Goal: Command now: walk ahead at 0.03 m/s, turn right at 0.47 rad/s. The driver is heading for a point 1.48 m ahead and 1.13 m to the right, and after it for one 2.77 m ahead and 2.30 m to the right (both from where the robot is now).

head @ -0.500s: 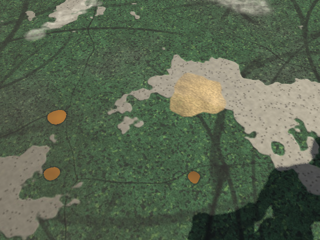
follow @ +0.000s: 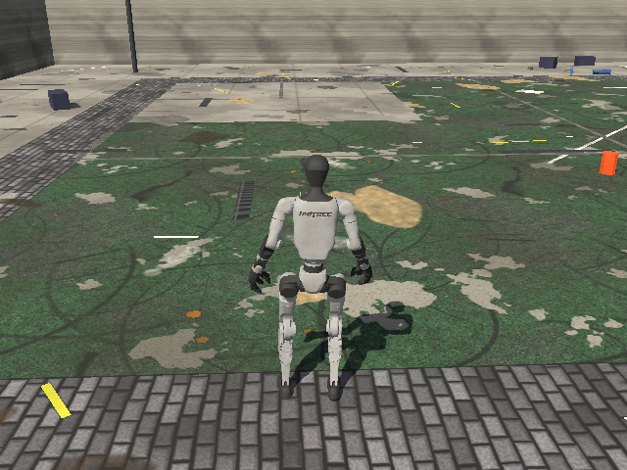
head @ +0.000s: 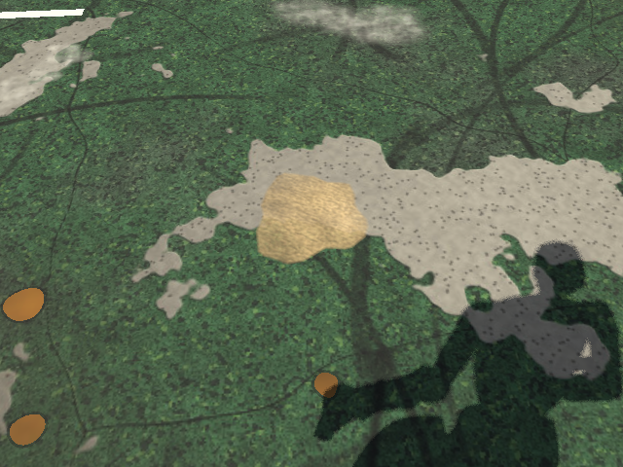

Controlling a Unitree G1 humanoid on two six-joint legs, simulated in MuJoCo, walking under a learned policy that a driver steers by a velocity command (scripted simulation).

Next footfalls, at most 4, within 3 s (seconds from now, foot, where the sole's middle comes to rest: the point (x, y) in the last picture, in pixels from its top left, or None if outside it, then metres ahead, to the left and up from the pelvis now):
0.02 right None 0.05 -0.11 -0.77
0.52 left None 0.11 0.10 -0.77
0.98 right None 0.26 -0.30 -0.77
1.48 left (503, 398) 0.62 -0.35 -0.77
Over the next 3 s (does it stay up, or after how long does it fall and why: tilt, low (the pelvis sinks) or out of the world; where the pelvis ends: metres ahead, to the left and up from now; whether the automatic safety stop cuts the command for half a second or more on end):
stays up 0.99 -0.92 0.00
